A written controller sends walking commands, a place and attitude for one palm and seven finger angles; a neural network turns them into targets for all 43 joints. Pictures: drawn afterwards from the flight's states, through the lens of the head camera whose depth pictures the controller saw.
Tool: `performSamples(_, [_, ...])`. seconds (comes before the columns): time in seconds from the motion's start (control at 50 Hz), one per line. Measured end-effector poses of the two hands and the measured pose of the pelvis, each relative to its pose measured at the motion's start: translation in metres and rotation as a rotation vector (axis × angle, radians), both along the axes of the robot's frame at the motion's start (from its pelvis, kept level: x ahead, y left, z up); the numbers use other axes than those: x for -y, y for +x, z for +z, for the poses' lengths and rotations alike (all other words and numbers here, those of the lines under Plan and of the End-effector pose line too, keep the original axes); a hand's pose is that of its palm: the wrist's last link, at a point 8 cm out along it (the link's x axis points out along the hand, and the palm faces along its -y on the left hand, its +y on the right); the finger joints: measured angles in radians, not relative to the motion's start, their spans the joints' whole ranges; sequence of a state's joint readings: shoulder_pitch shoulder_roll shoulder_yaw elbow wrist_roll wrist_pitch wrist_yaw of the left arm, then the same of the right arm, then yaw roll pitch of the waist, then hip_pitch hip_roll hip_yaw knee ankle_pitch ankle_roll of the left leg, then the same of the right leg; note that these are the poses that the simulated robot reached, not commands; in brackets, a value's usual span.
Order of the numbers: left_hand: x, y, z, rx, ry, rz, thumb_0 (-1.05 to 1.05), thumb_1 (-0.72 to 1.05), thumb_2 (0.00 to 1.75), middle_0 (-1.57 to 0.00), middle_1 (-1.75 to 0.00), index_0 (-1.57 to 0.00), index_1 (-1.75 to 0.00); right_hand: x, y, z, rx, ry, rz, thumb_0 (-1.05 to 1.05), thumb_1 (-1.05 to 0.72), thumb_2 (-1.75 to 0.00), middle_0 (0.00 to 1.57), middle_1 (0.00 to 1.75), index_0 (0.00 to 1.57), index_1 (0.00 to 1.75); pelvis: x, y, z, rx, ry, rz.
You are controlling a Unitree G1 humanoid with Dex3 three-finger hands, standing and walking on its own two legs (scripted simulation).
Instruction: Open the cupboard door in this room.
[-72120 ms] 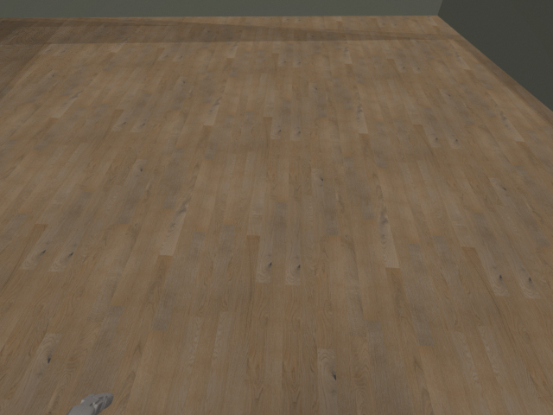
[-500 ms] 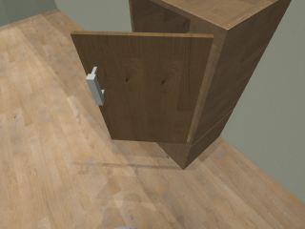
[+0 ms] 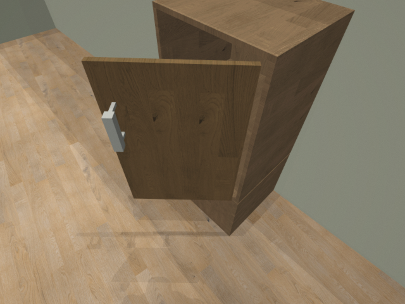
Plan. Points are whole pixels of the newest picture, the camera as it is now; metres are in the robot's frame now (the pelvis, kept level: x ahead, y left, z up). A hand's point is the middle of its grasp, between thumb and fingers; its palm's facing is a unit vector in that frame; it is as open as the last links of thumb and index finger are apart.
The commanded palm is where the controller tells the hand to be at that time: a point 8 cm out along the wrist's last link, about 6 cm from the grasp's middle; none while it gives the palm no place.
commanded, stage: look again from close up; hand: left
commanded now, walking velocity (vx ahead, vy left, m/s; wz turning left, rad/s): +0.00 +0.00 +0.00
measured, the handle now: (116, 126) +0.52 +0.25 +0.03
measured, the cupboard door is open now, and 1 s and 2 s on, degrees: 45 45 45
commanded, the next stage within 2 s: raise the hand with hooked fingers in 0.02 s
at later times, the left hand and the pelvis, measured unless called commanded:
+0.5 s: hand (108, 290) +0.16 +0.19 -0.05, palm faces +0.02 -1.00 +0.02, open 8.4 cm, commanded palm +0.13 +0.26 -0.04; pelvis -0.01 +0.01 -0.07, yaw +1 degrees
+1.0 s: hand (74, 259) +0.20 +0.25 -0.01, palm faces +0.11 -0.99 -0.07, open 11.3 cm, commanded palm +0.17 +0.30 -0.01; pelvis -0.02 +0.02 -0.06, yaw +1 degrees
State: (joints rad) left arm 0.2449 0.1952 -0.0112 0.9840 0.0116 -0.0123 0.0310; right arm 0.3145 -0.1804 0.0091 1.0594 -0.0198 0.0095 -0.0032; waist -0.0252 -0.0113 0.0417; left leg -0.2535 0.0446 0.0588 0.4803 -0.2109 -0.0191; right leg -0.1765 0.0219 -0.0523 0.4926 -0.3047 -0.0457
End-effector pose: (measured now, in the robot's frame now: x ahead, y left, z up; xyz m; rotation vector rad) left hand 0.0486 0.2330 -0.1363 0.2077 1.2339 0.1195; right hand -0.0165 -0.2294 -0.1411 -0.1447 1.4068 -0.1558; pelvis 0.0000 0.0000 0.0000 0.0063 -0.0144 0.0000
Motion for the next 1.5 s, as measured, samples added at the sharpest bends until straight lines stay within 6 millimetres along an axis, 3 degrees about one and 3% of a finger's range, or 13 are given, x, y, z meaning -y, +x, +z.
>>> performSamples(0.16, [-0.010, -0.002, 0.001, -0.016, -0.017, 0.071, 0.01, 0.91, 0.90, -0.20, -0.30, -0.20, -0.30, -0.009, 0.010, 0.004, 0.012, -0.013, -0.011, 0.00, -0.91, -0.89, 0.20, 0.30, 0.20, 0.30, -0.010, 0.009, 0.000, -0.011, -0.014, -0.007])
performSamples(0.28, [-0.026, 0.100, 0.113, 0.744, 0.027, 0.129, 0.02, 0.87, 0.88, -0.21, -0.33, -0.20, -0.33, -0.009, 0.099, 0.018, 0.470, -0.062, 0.032, 0.01, -0.91, -0.89, 0.20, 0.30, 0.20, 0.30, -0.022, 0.011, -0.006, -0.036, -0.002, 0.033])
performSamples(0.34, [-0.023, 0.129, 0.139, 1.003, -0.029, 0.065, 0.01, 0.82, 0.86, -0.21, -0.35, -0.20, -0.36, -0.008, 0.149, 0.030, 0.657, -0.063, 0.066, 0.01, -0.91, -0.89, 0.20, 0.30, 0.20, 0.30, -0.024, 0.004, -0.016, -0.089, -0.001, 0.030])
performSamples(0.4, [-0.012, 0.129, 0.135, 1.162, -0.132, -0.016, 0.01, 0.77, 0.83, -0.21, -0.39, -0.20, -0.39, -0.009, 0.193, 0.044, 0.802, -0.070, 0.132, 0.01, -0.91, -0.89, 0.20, 0.30, 0.20, 0.30, -0.020, -0.002, -0.033, -0.149, 0.003, 0.018])
performSamples(0.46, [-0.005, 0.107, 0.108, 1.188, -0.204, -0.082, 0.01, 0.70, 0.81, -0.21, -0.43, -0.21, -0.43, -0.009, 0.226, 0.053, 0.901, -0.082, 0.215, 0.01, -0.91, -0.89, 0.20, 0.30, 0.20, 0.30, -0.016, -0.008, -0.053, -0.193, -0.002, 0.020])
performSamples(0.56, [-0.019, 0.067, 0.073, 1.121, -0.167, -0.022, 0.01, 0.59, 0.76, -0.23, -0.50, -0.22, -0.51, -0.017, 0.256, 0.047, 0.965, -0.099, 0.303, 0.00, -0.91, -0.90, 0.20, 0.30, 0.20, 0.30, -0.011, -0.015, -0.080, -0.227, -0.027, 0.040])
performSamples(0.64, [-0.036, 0.064, 0.092, 1.220, -0.073, 0.001, 0.02, 0.49, 0.72, -0.24, -0.56, -0.23, -0.57, -0.031, 0.251, 0.027, 0.931, -0.072, 0.317, 0.00, -0.91, -0.90, 0.20, 0.30, 0.20, 0.30, -0.008, -0.020, -0.089, -0.229, -0.055, 0.057])
performSamples(0.78, [-0.032, 0.115, 0.122, 1.264, -0.155, -0.198, 0.01, 0.33, 0.65, -0.24, -0.67, -0.24, -0.67, -0.042, 0.191, -0.011, 0.766, -0.004, 0.222, 0.01, -0.91, -0.89, 0.21, 0.30, 0.21, 0.30, -0.008, -0.029, -0.085, -0.223, -0.072, 0.056])
performSamples(0.88, [-0.039, 0.132, 0.113, 1.083, -0.216, -0.146, 0.01, 0.21, 0.60, -0.25, -0.74, -0.25, -0.75, -0.025, 0.139, -0.013, 0.645, -0.036, 0.094, 0.01, -0.91, -0.89, 0.21, 0.30, 0.21, 0.30, -0.011, -0.026, -0.070, -0.218, -0.048, 0.030])
performSamples(1.0, [-0.069, 0.126, 0.131, 1.172, -0.081, -0.051, 0.01, 0.08, 0.54, -0.26, -0.83, -0.26, -0.83, 0.002, 0.108, -0.005, 0.572, -0.129, 0.071, 0.01, -0.91, -0.89, 0.21, 0.30, 0.21, 0.30, -0.016, -0.021, -0.062, -0.213, -0.042, 0.022])
performSamples(1.16, [-0.072, 0.140, 0.130, 1.192, -0.151, -0.145, 0.01, -0.11, 0.46, -0.27, -0.95, -0.27, -0.95, 0.010, 0.125, 0.009, 0.626, -0.179, 0.111, 0.01, -0.91, -0.90, 0.20, 0.30, 0.20, 0.30, -0.024, -0.022, -0.060, -0.203, -0.053, 0.031])
performSamples(1.36, [-0.104, 0.157, 0.161, 1.261, -0.099, -0.081, 0.00, -0.35, 0.36, -0.29, -1.10, -0.29, -1.10, -0.025, 0.169, 0.037, 0.766, -0.115, 0.175, 0.01, -0.91, -0.90, 0.20, 0.30, 0.20, 0.30, -0.030, -0.015, -0.048, -0.171, -0.056, 0.035])
performSamples(1.5, [-0.116, 0.169, 0.160, 1.177, -0.134, -0.102, 0.00, -0.45, 0.32, -0.30, -1.17, -0.29, -1.17, -0.039, 0.179, 0.037, 0.757, -0.080, 0.211, 0.01, -0.91, -0.89, 0.21, 0.30, 0.21, 0.30, -0.034, -0.012, -0.043, -0.163, -0.059, 0.042])
